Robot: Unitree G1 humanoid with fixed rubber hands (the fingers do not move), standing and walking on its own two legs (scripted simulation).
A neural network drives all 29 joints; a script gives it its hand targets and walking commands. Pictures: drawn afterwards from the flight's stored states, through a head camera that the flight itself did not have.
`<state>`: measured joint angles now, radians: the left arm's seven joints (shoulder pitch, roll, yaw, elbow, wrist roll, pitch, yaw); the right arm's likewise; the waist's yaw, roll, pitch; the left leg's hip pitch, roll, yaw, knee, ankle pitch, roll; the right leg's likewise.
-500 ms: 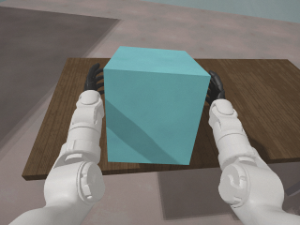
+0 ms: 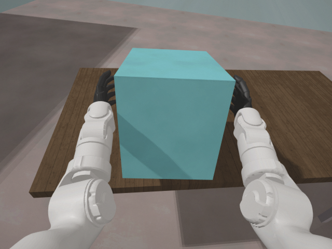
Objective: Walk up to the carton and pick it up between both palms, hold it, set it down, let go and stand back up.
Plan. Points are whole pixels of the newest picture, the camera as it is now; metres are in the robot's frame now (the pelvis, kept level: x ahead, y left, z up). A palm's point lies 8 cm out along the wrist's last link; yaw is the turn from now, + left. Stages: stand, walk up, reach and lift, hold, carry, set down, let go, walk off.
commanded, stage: set down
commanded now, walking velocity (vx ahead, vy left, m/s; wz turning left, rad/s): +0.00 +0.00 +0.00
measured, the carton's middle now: (168, 107) +0.52 +0.03 +0.08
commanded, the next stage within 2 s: none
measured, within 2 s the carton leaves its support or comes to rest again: neither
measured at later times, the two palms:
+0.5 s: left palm (107, 107) +0.45 +0.19 +0.13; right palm (236, 108) +0.47 -0.15 +0.14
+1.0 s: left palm (107, 110) +0.45 +0.19 +0.11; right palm (233, 111) +0.47 -0.15 +0.13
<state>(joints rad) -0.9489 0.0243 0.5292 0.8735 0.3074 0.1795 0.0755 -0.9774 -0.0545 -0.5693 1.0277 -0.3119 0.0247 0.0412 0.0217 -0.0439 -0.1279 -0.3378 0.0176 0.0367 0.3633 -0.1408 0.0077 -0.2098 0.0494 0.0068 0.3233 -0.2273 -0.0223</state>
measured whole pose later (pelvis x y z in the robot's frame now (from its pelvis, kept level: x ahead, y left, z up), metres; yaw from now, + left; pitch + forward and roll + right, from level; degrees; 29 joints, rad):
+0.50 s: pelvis +0.02 +0.00 +0.00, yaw +0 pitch +9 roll +0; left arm -0.95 0.02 0.58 0.90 0.33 0.18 0.06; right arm -1.00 -0.03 -0.67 1.01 -0.40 0.04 0.10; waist 0.03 -0.04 -0.10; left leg -0.35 0.01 0.04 0.36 -0.16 0.01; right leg -0.22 0.05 0.01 0.32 -0.25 -0.01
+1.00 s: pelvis +0.02 +0.00 +0.00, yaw +0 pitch +9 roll +0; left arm -0.95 0.02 0.59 0.90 0.35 0.14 0.05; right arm -1.00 -0.02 -0.70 1.01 -0.45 -0.01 0.10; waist 0.03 -0.04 -0.08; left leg -0.37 0.01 0.04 0.36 -0.16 0.01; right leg -0.24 0.04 0.01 0.32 -0.25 -0.02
